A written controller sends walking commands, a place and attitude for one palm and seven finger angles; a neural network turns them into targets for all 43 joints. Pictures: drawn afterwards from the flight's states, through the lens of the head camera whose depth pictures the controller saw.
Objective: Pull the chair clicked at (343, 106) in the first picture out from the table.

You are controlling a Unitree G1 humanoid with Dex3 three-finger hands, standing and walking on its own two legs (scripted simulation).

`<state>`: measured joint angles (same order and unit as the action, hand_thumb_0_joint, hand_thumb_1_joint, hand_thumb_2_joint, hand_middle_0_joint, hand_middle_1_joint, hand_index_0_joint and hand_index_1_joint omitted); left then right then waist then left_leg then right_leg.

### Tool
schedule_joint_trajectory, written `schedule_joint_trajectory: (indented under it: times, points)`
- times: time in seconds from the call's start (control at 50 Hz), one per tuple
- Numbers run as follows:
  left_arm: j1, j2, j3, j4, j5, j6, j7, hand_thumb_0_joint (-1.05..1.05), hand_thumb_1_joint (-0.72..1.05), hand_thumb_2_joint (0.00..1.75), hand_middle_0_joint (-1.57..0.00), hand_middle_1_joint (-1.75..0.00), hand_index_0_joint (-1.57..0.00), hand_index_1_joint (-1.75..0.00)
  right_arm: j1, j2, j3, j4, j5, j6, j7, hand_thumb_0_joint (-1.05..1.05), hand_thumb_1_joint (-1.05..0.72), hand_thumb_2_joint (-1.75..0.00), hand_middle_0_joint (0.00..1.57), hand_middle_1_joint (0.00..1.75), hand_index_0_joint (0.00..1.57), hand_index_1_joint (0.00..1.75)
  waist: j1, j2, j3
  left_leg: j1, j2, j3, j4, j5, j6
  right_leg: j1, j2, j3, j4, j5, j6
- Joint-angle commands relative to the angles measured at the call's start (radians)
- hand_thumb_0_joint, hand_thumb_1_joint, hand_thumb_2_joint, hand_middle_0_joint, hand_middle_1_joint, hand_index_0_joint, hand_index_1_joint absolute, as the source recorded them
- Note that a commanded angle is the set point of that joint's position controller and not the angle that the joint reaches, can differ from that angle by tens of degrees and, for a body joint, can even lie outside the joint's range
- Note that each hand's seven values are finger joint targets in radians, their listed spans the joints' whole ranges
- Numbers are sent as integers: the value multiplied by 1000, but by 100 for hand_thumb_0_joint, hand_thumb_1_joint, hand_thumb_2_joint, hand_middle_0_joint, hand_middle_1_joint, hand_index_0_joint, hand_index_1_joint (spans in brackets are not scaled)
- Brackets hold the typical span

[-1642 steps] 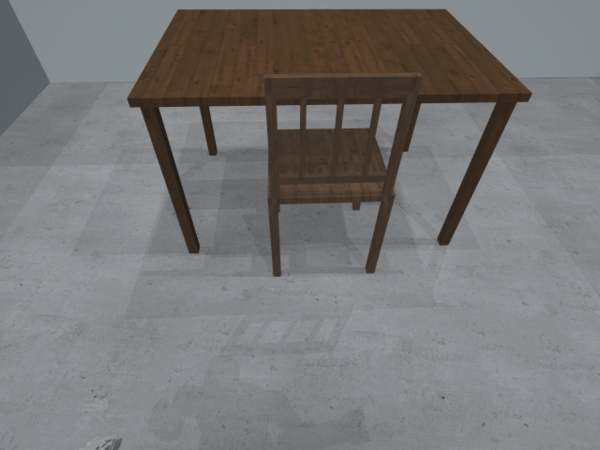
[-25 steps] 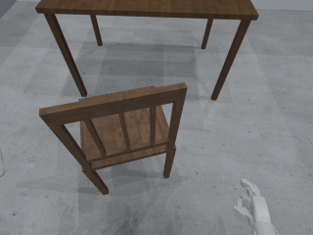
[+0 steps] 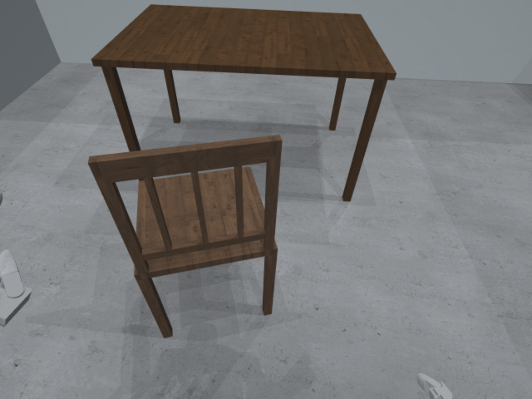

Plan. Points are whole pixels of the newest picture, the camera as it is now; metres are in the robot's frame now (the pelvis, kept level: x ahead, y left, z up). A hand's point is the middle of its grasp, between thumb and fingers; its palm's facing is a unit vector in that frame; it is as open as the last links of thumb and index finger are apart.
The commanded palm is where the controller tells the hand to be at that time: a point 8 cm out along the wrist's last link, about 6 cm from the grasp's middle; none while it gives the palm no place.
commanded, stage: stop stepping back and stand still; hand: left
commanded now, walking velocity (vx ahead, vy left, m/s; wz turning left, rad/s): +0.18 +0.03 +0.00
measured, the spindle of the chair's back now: (200, 209) +0.58 +0.18 -0.11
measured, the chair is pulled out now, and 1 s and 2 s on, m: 0.60 0.60 0.60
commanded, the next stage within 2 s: let the arm hang, fingers relaxed in 0.90 s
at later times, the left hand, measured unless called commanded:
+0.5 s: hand out of the picture +0.11 +0.30 +0.12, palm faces +0.47 -0.78 -0.42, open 7.4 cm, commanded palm +0.06 +0.32 +0.18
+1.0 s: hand out of the picture +0.13 +0.29 +0.14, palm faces +0.34 -0.82 -0.47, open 7.4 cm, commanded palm none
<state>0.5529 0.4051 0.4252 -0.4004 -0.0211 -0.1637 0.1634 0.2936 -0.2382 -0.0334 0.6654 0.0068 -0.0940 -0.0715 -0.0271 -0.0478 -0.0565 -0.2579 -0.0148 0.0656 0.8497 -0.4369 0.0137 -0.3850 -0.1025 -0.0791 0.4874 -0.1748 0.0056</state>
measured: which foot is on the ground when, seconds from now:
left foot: up 0.00-0.04, down 0.06-0.32, up 0.34-0.54, down 0.56-1.00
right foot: down 0.00-0.08, up 0.10-0.28, down 0.30-0.56, up 0.58-0.92, down 0.94-1.00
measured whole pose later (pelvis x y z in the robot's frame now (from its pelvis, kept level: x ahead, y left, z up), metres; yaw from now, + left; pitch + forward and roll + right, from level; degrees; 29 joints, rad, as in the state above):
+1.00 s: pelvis -0.07 +0.03 +0.00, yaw +1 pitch -2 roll -2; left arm 0.55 0.41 0.36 -0.48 -0.04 -0.16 0.12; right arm 0.23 -0.15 0.01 0.65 0.02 -0.12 -0.04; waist -0.01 0.00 0.10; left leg -0.22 0.00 0.05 0.47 -0.23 0.04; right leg -0.15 0.01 -0.09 0.37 -0.19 -0.01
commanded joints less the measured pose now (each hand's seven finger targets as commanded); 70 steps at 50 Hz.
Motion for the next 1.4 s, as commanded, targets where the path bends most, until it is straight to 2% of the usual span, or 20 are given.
schedule_joint_trajectory:
  times: [0.0, 0.06, 0.1, 0.16, 0.26, 0.32, 0.34, 0.42, 0.5, 0.54, 0.56, 0.6, 0.68, 0.88, 0.96, 0.98, 1.06, 1.12, 1.3, 1.38]
  points:
    - [-76, 209, 128, -311, 10, -96, 31, 0, 90, 90, -20, -30, -20, -30, -107, -92, -36, -164, -11, -93, 2, 0, -90, -90, 20, 30, 20, 30, 8, -12, -48, 34, 20, -21, -592, 40, 57, 190, -116, 152, -81, -248, -19]
    - [-8, 216, 143, -397, 28, -118, 24, 0, 90, 90, -20, -30, -20, -30, -96, -89, -71, -184, 4, -126, 18, 0, -90, -90, 20, 30, 20, 30, 28, 363, -5, 79, 173, -37, -718, 333, 95, 98, 89, -17, 404, -243, 3]
    - [-70, 247, 171, -393, 22, -138, 22, 0, 90, 90, -20, -30, -20, -30, -123, -76, -59, -148, -5, -113, 24, 0, -90, -90, 20, 30, 20, 30, -23, 540, 114, -73, 261, -269, -651, 298, 168, -81, 74, 26, 684, -291, -2]
    - [-123, 236, 163, -311, 27, -167, 1, 0, 90, 90, -20, -30, -20, -30, -124, -94, -62, -120, 25, -105, 38, 0, -90, -90, 20, 30, 20, 30, 22, 223, 208, -12, 285, -192, -507, 410, 161, -131, 46, 58, 470, -270, -28]
    - [-47, 157, 147, -79, 3, -116, -22, 0, 90, 90, -20, -30, -20, -30, -95, -103, -50, -131, 36, -46, 31, 0, -90, -90, 20, 30, 20, 30, 14, 99, 58, -89, 170, -94, -154, 284, 106, 295, 89, -36, -90, 41, -35]
    - [-97, 200, 158, 12, -16, -108, -14, 0, 90, 90, -20, -30, -20, -30, -102, -100, -68, -142, 32, -30, 29, 0, -90, -90, 20, 30, 20, 30, 1, -257, 32, -309, -9, -66, 335, -65, 12, 304, -230, 499, -285, -120, -199]
    - [-127, 145, 83, -41, -12, -104, -28, 0, 90, 90, -20, -30, -20, -30, -64, -138, -99, -140, 41, -14, 44, 0, -90, -90, 20, 30, 20, 30, -1, -366, 22, -265, -13, -129, 394, -11, 7, 213, -215, 548, -344, -240, -143]
    - [-154, 180, 78, -223, -1, -103, -17, 0, 90, 90, -20, -30, -20, -30, -162, -74, -28, -161, 21, 1, 35, 0, -90, -90, 20, 30, 20, 30, 1, -138, 47, -26, 48, -55, -19, 4, 28, -7, -158, 242, -289, -367, -153]
    - [-198, 241, 89, -484, 11, -123, 26, 0, 90, 90, -20, -30, -20, -30, -151, -65, -13, -176, -6, -73, -7, 0, -90, -90, 20, 30, 20, 30, 6, 111, 13, 186, -9, 3, -442, 35, 48, -9, -69, 173, -147, -473, -109]
    - [-148, 253, 122, -556, 9, -133, 37, 0, 90, 90, -20, -30, -20, -30, -140, -106, -30, -202, -6, -88, -11, 0, -90, -90, 20, 30, 20, 30, 22, 485, 53, 205, 219, -348, -662, -54, 121, -108, 91, 56, 249, -355, -54]
    - [-136, 271, 138, -572, 27, -130, 37, 0, 90, 90, -20, -30, -20, -30, -135, -78, -24, -195, -7, -91, -5, 0, -90, -90, 20, 30, 20, 30, 27, 505, 24, 148, 297, -392, -665, 33, 159, -94, 111, 20, 459, -361, -33]
    - [-113, 316, 211, -453, 7, -128, 31, 0, 90, 90, -20, -30, -20, -30, -137, -55, -26, -185, -1, -100, 9, 0, -90, -90, 20, 30, 20, 30, 11, 440, 109, -8, 316, -461, -708, -28, 170, -108, 76, 103, 615, -269, -29]
    - [48, 196, 172, -225, -13, -106, -1, 0, 90, 90, -20, -30, -20, -30, -89, -80, -48, -168, 29, -64, 39, 0, -90, -90, 20, 30, 20, 30, 20, 186, 71, 66, 250, -224, -577, 302, 113, -74, 85, 20, 392, -179, -8]
    - [-92, 225, 84, -347, -22, -98, -25, 0, 90, 90, -20, -30, -20, -30, -122, -84, -26, -183, 15, -90, 19, 0, -90, -90, 20, 30, 20, 30, 7, 173, -46, 181, 213, -212, -493, 486, 2, 234, 96, 13, -193, 12, -15]
    - [-41, 286, 168, -452, -27, -126, 4, 0, 90, 90, -20, -30, -20, -30, -132, -62, -23, -182, 19, -99, 19, 0, -90, -90, 20, 30, 20, 30, 14, 196, -97, 57, 132, -157, -452, 344, -14, 401, 11, 97, -116, 197, -60]
    - [-10, -75, -311, 457, 79, 48, -124, 0, 90, 90, -20, -30, -20, -30, -113, -158, -59, 11, 12, -89, 100, 0, -90, -90, 20, 30, 20, 30, -28, 44, -47, 13, 117, -125, -224, 589, 1, 204, -63, 86, 63, 438, -78]
    - [-114, -123, -345, 573, 58, 163, -151, 0, 90, 90, -20, -30, -20, -30, -54, -72, -24, 12, -14, 41, 88, 0, -90, -90, 20, 30, 20, 30, -2, 57, -16, -57, 158, -188, -344, 299, 49, 87, -1, 59, 60, -76, -53]
    - [-205, -83, -359, 729, 57, 167, -146, 0, 90, 90, -20, -30, -20, -30, -75, -71, -10, 20, -31, 68, 82, 0, -90, -90, 20, 30, 20, 30, 10, -145, 67, -100, 95, -187, -326, 267, 38, 116, -36, 137, -26, -59, -77]
    - [-193, -103, -387, 1145, 35, 161, -133, 0, 90, 90, -20, -30, -20, -30, -9, -29, 17, 183, -32, 87, 59, 0, -90, -90, 20, 30, 20, 30, 24, 227, 64, -8, 86, -153, -412, 266, 20, 194, -22, 143, -104, -30, -89]
    - [-211, -103, -403, 1229, 28, 155, -131, 0, 90, 90, -20, -30, -20, -30, 44, -17, 19, 231, -25, 94, 56, 0, -90, -90, 20, 30, 20, 30, 19, 128, 21, 16, 88, -137, -401, 281, 13, 245, -35, 135, -133, 7, -87]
